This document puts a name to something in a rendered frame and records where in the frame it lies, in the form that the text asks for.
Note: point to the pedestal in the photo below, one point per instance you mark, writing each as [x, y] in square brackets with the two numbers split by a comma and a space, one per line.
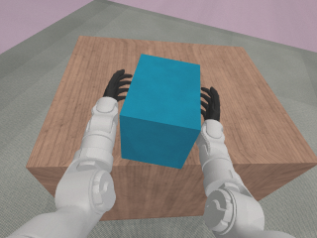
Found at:
[266, 148]

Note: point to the left robot upper arm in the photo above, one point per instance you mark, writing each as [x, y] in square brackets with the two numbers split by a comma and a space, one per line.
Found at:
[81, 199]

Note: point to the robot left forearm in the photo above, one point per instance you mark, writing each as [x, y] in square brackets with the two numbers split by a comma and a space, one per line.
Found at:
[98, 140]

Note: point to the right robot hand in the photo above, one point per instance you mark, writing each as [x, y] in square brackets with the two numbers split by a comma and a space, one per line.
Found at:
[213, 107]

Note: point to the robot right forearm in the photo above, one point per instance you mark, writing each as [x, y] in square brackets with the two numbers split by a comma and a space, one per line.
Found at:
[215, 161]

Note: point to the left robot hand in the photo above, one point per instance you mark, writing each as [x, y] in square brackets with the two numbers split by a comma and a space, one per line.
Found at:
[112, 90]

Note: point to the right robot upper arm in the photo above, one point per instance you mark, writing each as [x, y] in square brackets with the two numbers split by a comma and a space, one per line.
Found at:
[230, 214]

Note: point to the carton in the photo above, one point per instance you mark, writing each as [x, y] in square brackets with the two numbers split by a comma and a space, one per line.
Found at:
[160, 119]

